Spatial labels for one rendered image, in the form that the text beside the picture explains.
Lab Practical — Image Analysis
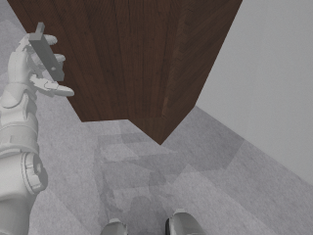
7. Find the robot right shin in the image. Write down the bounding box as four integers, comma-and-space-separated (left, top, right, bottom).
173, 209, 185, 215

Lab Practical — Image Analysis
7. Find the handle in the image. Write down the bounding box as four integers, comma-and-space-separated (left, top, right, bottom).
28, 22, 65, 81

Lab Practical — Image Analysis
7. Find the robot left upper arm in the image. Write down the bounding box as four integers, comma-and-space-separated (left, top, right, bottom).
0, 152, 49, 235

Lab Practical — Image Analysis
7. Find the robot left forearm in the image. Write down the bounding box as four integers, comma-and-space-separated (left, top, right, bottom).
0, 82, 40, 159

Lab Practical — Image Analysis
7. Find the cupboard door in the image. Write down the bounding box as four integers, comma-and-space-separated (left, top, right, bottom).
7, 0, 183, 122

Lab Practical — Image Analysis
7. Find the left robot hand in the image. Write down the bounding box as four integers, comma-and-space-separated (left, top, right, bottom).
7, 33, 74, 98

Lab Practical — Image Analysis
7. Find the left robot thigh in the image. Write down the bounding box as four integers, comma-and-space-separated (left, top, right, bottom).
100, 221, 128, 235

